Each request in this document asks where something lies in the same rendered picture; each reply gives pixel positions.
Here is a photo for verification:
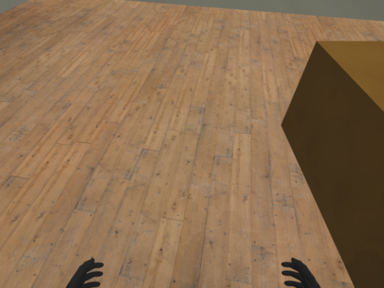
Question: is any pedestal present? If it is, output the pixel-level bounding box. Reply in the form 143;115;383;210
281;41;384;288

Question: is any robot right hand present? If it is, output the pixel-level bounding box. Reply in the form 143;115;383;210
281;258;321;288

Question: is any robot left hand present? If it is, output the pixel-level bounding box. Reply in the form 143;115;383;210
66;258;104;288

